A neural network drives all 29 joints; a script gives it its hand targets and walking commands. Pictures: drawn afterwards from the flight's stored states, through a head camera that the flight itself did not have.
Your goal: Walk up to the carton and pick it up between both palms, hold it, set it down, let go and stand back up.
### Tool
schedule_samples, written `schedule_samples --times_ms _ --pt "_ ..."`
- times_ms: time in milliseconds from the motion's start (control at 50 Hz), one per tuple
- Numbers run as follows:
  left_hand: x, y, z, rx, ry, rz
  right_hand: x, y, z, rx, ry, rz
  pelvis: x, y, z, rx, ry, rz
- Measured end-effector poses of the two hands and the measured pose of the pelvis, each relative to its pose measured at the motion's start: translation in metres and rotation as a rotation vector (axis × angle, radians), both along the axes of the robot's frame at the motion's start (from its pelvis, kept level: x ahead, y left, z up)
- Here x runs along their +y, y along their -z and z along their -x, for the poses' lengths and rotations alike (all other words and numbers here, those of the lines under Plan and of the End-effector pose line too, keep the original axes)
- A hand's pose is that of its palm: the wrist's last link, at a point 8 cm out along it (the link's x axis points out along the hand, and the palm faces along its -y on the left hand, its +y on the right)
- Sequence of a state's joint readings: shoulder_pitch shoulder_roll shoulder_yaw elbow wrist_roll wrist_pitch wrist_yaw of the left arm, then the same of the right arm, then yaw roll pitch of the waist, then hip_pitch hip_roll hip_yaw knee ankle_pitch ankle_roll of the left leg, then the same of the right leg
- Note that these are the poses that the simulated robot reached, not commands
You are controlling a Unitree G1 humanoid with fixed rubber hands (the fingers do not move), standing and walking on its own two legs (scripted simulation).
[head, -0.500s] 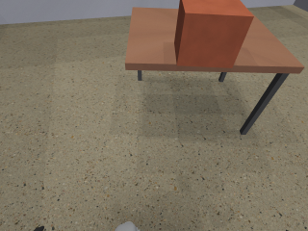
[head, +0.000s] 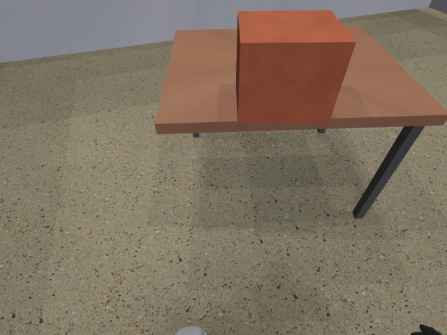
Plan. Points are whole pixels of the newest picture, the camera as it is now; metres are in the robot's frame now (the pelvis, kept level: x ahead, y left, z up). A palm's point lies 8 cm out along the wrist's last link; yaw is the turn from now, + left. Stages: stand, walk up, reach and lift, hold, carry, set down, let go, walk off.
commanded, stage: walk up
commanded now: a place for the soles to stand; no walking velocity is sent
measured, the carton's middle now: (283, 67) +0.85 -0.16 +0.07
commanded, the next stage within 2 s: none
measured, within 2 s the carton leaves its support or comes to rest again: neither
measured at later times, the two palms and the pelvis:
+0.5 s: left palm (102, 309) +0.21 +0.27 -0.10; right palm out of the picture +0.19 -0.45 -0.07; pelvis +0.12 -0.08 -0.02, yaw +2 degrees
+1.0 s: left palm (144, 232) +0.36 +0.22 -0.08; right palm out of the picture +0.28 -0.50 -0.07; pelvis +0.26 -0.13 +0.00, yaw +0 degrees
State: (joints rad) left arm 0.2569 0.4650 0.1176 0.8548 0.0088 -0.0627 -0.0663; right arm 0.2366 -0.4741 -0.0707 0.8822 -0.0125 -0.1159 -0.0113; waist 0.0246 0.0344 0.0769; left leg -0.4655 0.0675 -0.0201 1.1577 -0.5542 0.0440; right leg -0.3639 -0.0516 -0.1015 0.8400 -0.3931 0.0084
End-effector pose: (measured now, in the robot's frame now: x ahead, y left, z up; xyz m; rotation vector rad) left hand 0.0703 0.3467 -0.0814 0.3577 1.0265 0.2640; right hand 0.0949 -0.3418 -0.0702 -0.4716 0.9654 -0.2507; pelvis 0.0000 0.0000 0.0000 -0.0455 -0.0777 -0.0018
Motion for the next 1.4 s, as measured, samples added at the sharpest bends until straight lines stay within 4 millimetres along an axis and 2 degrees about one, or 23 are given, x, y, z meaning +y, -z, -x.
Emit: schedule_samples --times_ms 80,120,160,240,320,400,460,560,620,660,700,780,900,980,1040,1120,1240,1320,1400 --pt "0.000 0.010 0.006 0.049 -0.037 0.008 0.014 -0.003 -0.050 -0.045 -0.074 -0.016 0.000 0.002 -0.019 0.007 -0.008 -0.019" --pt "-0.003 0.019 0.002 0.077 -0.045 0.016 0.014 -0.003 -0.061 -0.058 -0.091 -0.003 0.000 0.006 -0.028 -0.001 0.005 -0.050" --pt "-0.010 0.022 -0.011 0.090 -0.038 0.021 0.006 -0.004 -0.061 -0.049 -0.067 0.007 -0.003 0.006 -0.037 -0.002 -0.001 -0.049" --pt "-0.026 0.022 -0.052 0.065 0.005 0.026 -0.021 -0.015 -0.050 -0.010 0.007 0.038 -0.020 0.001 -0.056 -0.014 -0.002 -0.062" --pt "-0.047 0.017 -0.099 0.029 0.052 0.032 -0.058 -0.019 -0.042 0.029 0.053 0.072 -0.040 0.001 -0.075 -0.019 0.013 -0.066" --pt "-0.064 0.015 -0.134 -0.019 0.070 -0.004 -0.099 -0.008 -0.049 0.064 0.086 0.104 -0.066 0.014 -0.098 -0.021 0.003 -0.031" --pt "-0.071 0.020 -0.137 -0.029 0.040 -0.019 -0.107 0.002 -0.072 0.076 0.084 0.090 -0.079 0.019 -0.110 -0.026 -0.028 -0.009" --pt "-0.083 0.018 -0.131 -0.015 -0.030 0.005 -0.096 0.002 -0.123 0.089 -0.004 0.051 -0.085 0.010 -0.130 -0.018 -0.055 0.008" --pt "-0.082 0.022 -0.125 0.015 -0.058 0.012 -0.089 -0.003 -0.151 0.076 -0.043 0.042 -0.085 0.008 -0.144 0.000 -0.066 0.004" --pt "-0.079 0.029 -0.125 0.043 -0.073 0.017 -0.086 -0.005 -0.164 0.061 -0.055 0.048 -0.084 0.010 -0.154 0.002 -0.067 -0.021" --pt "-0.080 0.034 -0.130 0.075 -0.081 0.023 -0.089 -0.005 -0.168 0.055 -0.055 0.063 -0.082 0.012 -0.165 0.013 -0.059 -0.039" --pt "-0.089 0.032 -0.163 0.103 -0.037 0.027 -0.103 -0.011 -0.162 0.066 0.025 0.075 -0.088 0.006 -0.184 0.001 -0.049 -0.056" --pt "-0.105 0.017 -0.229 0.071 0.009 0.021 -0.130 -0.016 -0.164 0.104 0.097 0.074 -0.107 -0.002 -0.222 -0.013 -0.020 -0.057" --pt "-0.126 0.004 -0.283 0.020 0.044 0.000 -0.154 -0.004 -0.181 0.142 0.118 0.051 -0.127 0.000 -0.252 -0.006 -0.005 -0.051" --pt "-0.139 0.001 -0.311 -0.024 0.047 -0.047 -0.168 0.014 -0.206 0.159 0.116 0.026 -0.144 0.009 -0.272 -0.014 -0.017 -0.022" --pt "-0.150 -0.002 -0.317 -0.019 0.021 -0.070 -0.163 0.027 -0.256 0.153 0.075 -0.016 -0.155 0.009 -0.288 -0.016 -0.040 -0.013" --pt "-0.148 -0.001 -0.303 0.033 -0.041 -0.101 -0.148 0.036 -0.324 0.150 -0.024 -0.043 -0.155 0.008 -0.308 0.003 -0.060 -0.012" --pt "-0.137 0.013 -0.295 0.088 -0.063 -0.110 -0.136 0.040 -0.353 0.137 -0.051 -0.042 -0.149 0.016 -0.315 0.012 -0.057 -0.039" --pt "-0.138 0.024 -0.301 0.126 -0.077 -0.091 -0.125 0.041 -0.369 0.123 -0.046 -0.058 -0.141 0.018 -0.323 0.021 -0.054 -0.031"
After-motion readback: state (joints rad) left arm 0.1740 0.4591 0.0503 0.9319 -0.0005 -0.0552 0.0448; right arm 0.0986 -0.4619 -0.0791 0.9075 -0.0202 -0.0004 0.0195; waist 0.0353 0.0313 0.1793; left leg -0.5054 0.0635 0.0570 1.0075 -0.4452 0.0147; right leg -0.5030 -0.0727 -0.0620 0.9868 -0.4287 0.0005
